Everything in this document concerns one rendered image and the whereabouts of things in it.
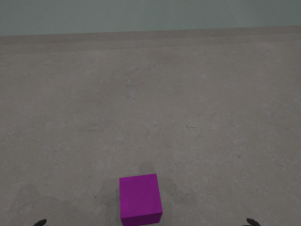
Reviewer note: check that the carton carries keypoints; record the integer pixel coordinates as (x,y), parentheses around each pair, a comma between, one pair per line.
(139,200)

